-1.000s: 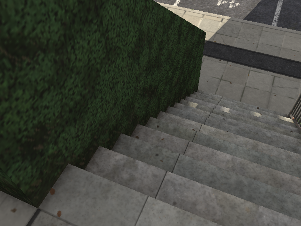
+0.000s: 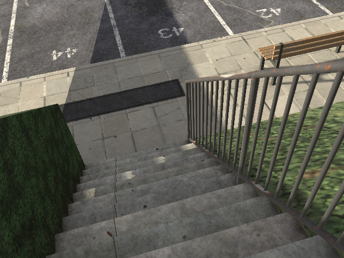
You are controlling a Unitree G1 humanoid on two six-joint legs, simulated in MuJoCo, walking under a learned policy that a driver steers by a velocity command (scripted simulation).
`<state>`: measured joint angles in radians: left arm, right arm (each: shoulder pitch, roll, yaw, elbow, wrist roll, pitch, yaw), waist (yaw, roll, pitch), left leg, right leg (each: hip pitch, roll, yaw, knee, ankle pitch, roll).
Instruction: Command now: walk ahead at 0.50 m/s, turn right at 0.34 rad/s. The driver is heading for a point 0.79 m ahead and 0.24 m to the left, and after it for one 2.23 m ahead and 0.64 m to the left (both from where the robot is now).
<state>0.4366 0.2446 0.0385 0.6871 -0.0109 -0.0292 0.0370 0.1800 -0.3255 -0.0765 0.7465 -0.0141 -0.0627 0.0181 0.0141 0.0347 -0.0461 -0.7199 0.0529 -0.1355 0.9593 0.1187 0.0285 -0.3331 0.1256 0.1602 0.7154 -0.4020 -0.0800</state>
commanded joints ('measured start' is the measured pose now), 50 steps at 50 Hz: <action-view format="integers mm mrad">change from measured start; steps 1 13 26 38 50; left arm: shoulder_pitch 2 -23 -161 -181 -39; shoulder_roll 110 44 4 63 95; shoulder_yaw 25 -5 5 39 12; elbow -28 89 13 16 251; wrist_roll -11 -40 2 -6 74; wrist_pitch -15 24 12 -17 -56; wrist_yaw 27 11 -30 -106 -25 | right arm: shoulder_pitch -56 611 417 313 302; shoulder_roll -34 -29 22 25 90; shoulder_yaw -7 -35 49 26 6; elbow -86 110 204 188 88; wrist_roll -29 0 16 40 23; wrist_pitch -13 23 -3 35 91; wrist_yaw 17 37 -70 -83 -71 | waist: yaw -15 -221 23 -3 -102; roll -139 30 80 79 -132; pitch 53 -50 91 112 84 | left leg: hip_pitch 37 923 440 505 -68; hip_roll -22 129 117 28 -8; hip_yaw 15 18 -220 -154 -57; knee -168 -590 -373 165 461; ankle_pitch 325 378 -81 -213 -142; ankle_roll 0 113 148 147 -53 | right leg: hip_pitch -105 -404 -641 -163 -196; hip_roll -157 31 -238 -237 -451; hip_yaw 213 115 -2 -19 143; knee -58 1165 474 -272 -201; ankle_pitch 111 -16 714 910 426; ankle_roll -167 -30 67 37 -160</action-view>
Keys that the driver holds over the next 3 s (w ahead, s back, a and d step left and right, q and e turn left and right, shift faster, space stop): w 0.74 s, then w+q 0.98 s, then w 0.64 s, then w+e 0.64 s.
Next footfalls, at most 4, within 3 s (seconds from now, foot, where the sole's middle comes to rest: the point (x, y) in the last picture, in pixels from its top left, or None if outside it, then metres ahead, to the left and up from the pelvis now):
0.26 left None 0.19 0.18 -0.95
0.80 right None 0.51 -0.07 -1.15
1.30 left None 0.69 0.21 -1.34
1.78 right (177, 235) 0.98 0.11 -1.54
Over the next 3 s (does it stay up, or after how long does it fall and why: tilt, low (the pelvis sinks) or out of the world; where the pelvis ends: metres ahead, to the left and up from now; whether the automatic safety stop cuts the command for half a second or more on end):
stays up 1.35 0.50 -1.18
